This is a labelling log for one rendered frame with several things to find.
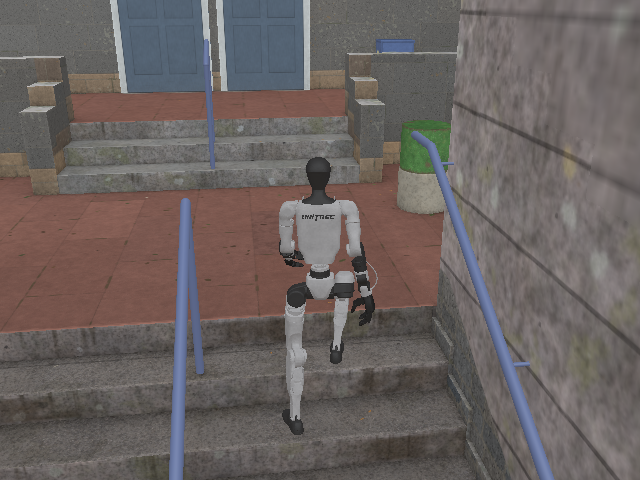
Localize robot right thigh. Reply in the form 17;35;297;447
334;271;355;301

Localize robot right forearm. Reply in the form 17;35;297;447
351;242;372;297

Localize robot right upper arm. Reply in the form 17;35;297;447
339;200;362;257

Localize robot right hand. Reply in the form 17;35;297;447
351;294;375;326

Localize robot left hand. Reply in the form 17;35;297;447
284;250;304;267

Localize robot left upper arm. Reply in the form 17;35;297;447
279;200;298;253

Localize humanoid robot torso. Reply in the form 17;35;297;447
296;196;342;300

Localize robot left forearm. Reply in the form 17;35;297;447
279;240;295;261

